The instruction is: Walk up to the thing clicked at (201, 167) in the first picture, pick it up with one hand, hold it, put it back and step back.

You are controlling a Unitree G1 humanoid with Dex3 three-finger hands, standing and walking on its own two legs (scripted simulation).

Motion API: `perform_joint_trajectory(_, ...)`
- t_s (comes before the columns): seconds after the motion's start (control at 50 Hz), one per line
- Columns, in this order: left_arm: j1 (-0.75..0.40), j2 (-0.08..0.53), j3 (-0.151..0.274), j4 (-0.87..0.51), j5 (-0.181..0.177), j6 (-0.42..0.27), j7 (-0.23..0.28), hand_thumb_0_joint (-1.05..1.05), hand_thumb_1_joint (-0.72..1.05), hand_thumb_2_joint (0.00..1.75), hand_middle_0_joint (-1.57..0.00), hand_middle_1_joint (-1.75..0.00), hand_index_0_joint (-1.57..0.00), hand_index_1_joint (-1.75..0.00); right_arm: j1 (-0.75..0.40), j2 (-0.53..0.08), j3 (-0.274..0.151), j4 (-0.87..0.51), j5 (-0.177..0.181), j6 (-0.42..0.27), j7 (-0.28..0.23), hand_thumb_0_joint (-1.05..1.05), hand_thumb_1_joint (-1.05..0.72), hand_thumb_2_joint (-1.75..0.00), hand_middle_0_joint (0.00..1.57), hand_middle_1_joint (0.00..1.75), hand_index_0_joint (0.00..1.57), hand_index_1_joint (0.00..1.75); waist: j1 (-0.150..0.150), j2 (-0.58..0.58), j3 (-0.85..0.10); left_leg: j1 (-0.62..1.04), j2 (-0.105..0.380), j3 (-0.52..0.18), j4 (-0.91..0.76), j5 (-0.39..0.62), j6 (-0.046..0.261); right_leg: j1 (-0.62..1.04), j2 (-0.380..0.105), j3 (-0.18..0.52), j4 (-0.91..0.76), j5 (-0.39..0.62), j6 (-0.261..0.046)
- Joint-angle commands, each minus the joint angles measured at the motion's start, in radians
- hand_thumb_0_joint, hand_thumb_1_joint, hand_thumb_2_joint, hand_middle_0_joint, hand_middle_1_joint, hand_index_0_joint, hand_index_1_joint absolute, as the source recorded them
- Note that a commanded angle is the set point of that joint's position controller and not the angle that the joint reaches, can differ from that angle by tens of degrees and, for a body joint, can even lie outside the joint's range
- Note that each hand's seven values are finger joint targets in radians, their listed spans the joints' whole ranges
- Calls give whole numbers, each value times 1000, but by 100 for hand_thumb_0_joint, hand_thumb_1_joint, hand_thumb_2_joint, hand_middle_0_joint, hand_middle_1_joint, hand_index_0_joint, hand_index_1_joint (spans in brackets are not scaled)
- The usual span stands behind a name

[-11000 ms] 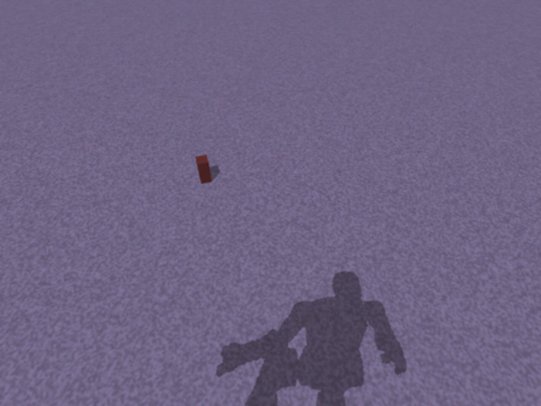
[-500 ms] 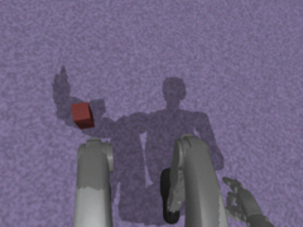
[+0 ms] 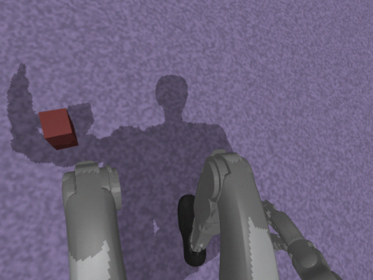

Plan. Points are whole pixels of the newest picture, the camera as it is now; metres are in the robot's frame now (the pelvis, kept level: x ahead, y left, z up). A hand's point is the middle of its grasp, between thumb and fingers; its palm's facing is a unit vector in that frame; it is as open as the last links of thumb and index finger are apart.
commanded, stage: approach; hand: left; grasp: from the side
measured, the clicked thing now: (60, 130) +0.44 +0.24 -0.25
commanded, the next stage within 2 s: close in in 0.10 s
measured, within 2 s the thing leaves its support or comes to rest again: neither
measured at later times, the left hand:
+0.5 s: hand (34, 130) +0.42 +0.28 -0.19, palm faces +0.14 -0.99 +0.06, open 17.6 cm
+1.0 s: hand (58, 130) +0.42 +0.23 -0.21, palm faces +0.15 -0.99 +0.02, open 17.0 cm
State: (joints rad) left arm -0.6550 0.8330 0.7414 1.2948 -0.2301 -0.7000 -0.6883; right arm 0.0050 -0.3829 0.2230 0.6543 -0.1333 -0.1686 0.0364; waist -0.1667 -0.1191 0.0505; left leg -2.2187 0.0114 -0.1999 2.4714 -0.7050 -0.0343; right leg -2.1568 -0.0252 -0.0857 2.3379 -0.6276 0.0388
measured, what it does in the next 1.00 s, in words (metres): stands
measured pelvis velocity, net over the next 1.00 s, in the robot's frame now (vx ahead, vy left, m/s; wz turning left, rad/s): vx -0.02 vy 0.02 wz -0.12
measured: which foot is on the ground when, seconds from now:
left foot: down 0.00-1.00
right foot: down 0.00-1.00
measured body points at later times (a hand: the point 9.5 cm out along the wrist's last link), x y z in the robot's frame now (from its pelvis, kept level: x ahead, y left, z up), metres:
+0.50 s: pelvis -0.01 +0.02 -0.04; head +0.21 +0.17 +0.32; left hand +0.40 +0.33 -0.19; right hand +0.15 -0.24 -0.08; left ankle +0.08 +0.13 -0.29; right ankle +0.12 -0.13 -0.29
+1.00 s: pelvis -0.02 +0.02 -0.04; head +0.21 +0.19 +0.30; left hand +0.41 +0.29 -0.21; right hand +0.11 -0.24 -0.07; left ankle +0.08 +0.13 -0.29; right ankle +0.12 -0.13 -0.29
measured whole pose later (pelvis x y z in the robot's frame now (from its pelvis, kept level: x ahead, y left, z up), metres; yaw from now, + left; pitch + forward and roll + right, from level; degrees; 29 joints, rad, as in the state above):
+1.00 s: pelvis -0.02 +0.02 -0.04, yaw -7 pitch +10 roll -18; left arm -0.62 0.80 0.49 1.49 -0.06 -1.16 -0.08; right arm -0.14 -0.39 0.51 0.55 -0.38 -0.01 0.15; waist -0.27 -0.28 0.31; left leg -2.20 -0.01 -0.38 2.68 -0.69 -0.01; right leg -2.05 0.04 -0.21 2.39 -0.56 0.07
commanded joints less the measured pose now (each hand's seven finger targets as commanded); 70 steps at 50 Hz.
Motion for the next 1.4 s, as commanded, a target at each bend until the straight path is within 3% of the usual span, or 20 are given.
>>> perform_joint_trajectory(0.0, -209, 406, 41, -153, 3, -135, 28, 0, -49, 9, -5, -10, -3, -11, 58, -291, -51, -41, -31, 11, -7, 0, -91, -91, 20, 30, 20, 30, 6, 420, -620, 466, 25, 93, -287, 140, 26, 311, 38, -96, -161, 96, -67)
perform_joint_trajectory(0.02, -219, 416, 51, -175, 8, -151, 36, 0, -50, 9, -5, -10, -3, -11, 55, -296, -46, -37, -42, 20, -6, 0, -91, -91, 20, 30, 20, 30, 5, 433, -628, 470, 26, 92, -274, 144, 25, 314, 40, -99, -157, 104, -65)
perform_joint_trajectory(0.1, -185, 321, -3, -155, 14, -193, 67, 0, -54, 7, -6, -10, -4, -11, 26, -303, -17, -30, -75, 42, 1, 0, -93, -91, 20, 30, 20, 30, -37, 476, -598, 499, 31, 67, -245, 187, 11, 299, 47, -128, -124, 147, -65)
perform_joint_trajectory(0.12, -169, 269, -36, -131, 14, -199, 74, 0, -53, 8, -6, -10, -4, -11, 21, -306, -10, -26, -79, 47, 3, 0, -93, -91, 20, 30, 20, 30, -53, 474, -584, 510, 32, 60, -237, 216, 6, 294, 45, -136, -114, 169, -65)
perform_joint_trajectory(0.14, -175, 271, -42, -137, 15, -212, 83, 0, -55, 7, -6, -11, -4, -12, -1, -311, -6, -39, -83, 50, 4, 0, -93, -91, 20, 30, 20, 30, -53, 465, -569, 497, 34, 50, -232, 206, 6, 276, 49, -144, -107, 162, -67)
perform_joint_trajectory(0.2, -154, 188, -105, -79, 18, -248, 115, 0, -60, 2, -6, -8, -5, -8, -24, -314, 20, -41, -101, 61, 11, 0, -93, -91, 20, 30, 20, 30, -92, 428, -518, 468, 35, 32, -204, 214, 6, 294, 51, -164, -101, 182, -61)
perform_joint_trajectory(0.24, -135, 220, -81, -70, 19, -277, 153, 0, -61, 0, -7, -9, -7, -8, -41, -323, 37, -48, -112, 70, 17, 0, -94, -91, 20, 30, 20, 30, -86, 405, -509, 456, 35, 23, -191, 210, 7, 322, 56, -176, -100, 185, -55)
perform_joint_trajectory(0.36, -172, 184, -103, -78, 43, -361, 280, 0, -61, 1, -7, -9, -7, -8, -97, -337, 75, -65, -145, 92, 40, 0, -93, -91, 20, 30, 20, 30, -109, 448, -429, 446, 38, -1, -193, 154, -3, 306, 64, -205, -86, 157, -51)
perform_joint_trajectory(0.4, -169, 222, -74, -83, 62, -385, 327, 0, -60, 1, -7, -9, -7, -8, -97, -352, 75, -76, -155, 101, 47, 0, -93, -91, 20, 30, 20, 30, -113, 460, -416, 440, 39, -10, -199, 134, -5, 312, 65, -216, -82, 149, -51)
perform_joint_trajectory(0.44, -154, 152, -123, -42, 83, -395, 359, 0, -57, 1, -6, -7, -6, -7, -106, -350, 81, -87, -165, 109, 57, 0, -93, -90, 20, 30, 20, 30, -136, 448, -383, 433, 38, -18, -205, 114, -8, 301, 66, -226, -88, 141, -48)
perform_joint_trajectory(0.54, -169, 125, -205, -13, 117, -419, 412, 0, -55, 2, -6, -7, -6, -6, -114, -361, 90, -88, -180, 120, 70, 0, -93, -90, 20, 30, 20, 30, -170, 418, -322, 398, 39, -40, -204, 43, -4, 278, 69, -238, -96, 112, -44)
perform_joint_trajectory(0.6, -169, 86, -234, 6, 104, -436, 440, 0, -54, 2, -5, -6, -5, -5, -124, -364, 99, -99, -192, 124, 77, 0, -93, -90, 20, 30, 20, 30, -187, 379, -305, 380, 37, -52, -191, 30, 1, 285, 72, -240, -99, 109, -37)
perform_joint_trajectory(0.7, -181, 98, -246, 43, 110, -475, 493, 0, -53, 6, -5, -7, -5, -6, -136, -365, 123, -109, -210, 132, 83, 0, -92, -90, 20, 30, 20, 30, -196, 360, -274, 363, 37, -72, -189, 6, 5, 291, 79, -247, -99, 97, -33)
perform_joint_trajectory(0.76, -173, 118, -232, 58, 121, -498, 535, 0, -50, 8, -4, -7, -4, -7, -142, -364, 137, -116, -221, 139, 87, 0, -91, -90, 20, 30, 20, 30, -182, 367, -280, 366, 39, -72, -184, 24, 3, 311, 84, -248, -95, 112, -35)
perform_joint_trajectory(0.92, -163, 129, -246, 75, 172, -534, 618, 0, -34, 15, -10, -7, -8, -9, -153, -368, 155, -115, -248, 162, 95, 0, -90, -91, 20, 30, 20, 30, -201, 411, -258, 401, 47, -86, -186, 77, -7, 329, 86, -259, -85, 160, -33)
perform_joint_trajectory(1.0, -177, 128, -254, 73, 175, -543, 652, 0, -25, 21, -13, -11, -10, -13, -151, -366, 167, -114, -255, 167, 99, 0, -90, -91, 20, 30, 20, 30, -217, 401, -269, 387, 44, -84, -171, 74, -1, 351, 95, -266, -96, 166, -31)
perform_joint_trajectory(1.04, -174, 130, -261, 75, 184, -546, 664, 0, -11, 31, -28, -26, -26, -27, -153, -368, 166, -108, -256, 169, 99, 0, -90, -90, 20, 30, 20, 30, -219, 407, -262, 396, 48, -93, -176, 65, -4, 340, 95, -269, -91, 164, -31)
perform_joint_trajectory(1.22, -201, 123, -292, 101, 201, -544, 708, 0, 22, 53, -46, -46, -45, -46, -149, -361, 177, -104, -259, 172, 104, 0, -88, -90, 20, 30, 20, 30, -236, 376, -260, 379, 47, -100, -167, 62, 2, 347, 104, -277, -104, 170, -29)
perform_joint_trajectory(1.32, -209, 137, -292, 100, 216, -538, 727, 0, 31, 63, -58, -57, -56, -57, -156, -360, 177, -99, -260, 179, 104, 0, -87, -89, 20, 30, 20, 30, -229, 402, -251, 409, 54, -107, -175, 96, -6, 335, 103, -277, -93, 192, -32)
perform_joint_trajectory(1.38, -231, 129, -302, 105, 223, -540, 734, 0, 28, 74, -70, -72, -69, -73, -163, -363, 178, -105, -261, 184, 106, 0, -88, -90, 20, 30, 20, 30, -246, 401, -223, 392, 55, -119, -189, 53, -6, 316, 103, -286, -96, 162, -31)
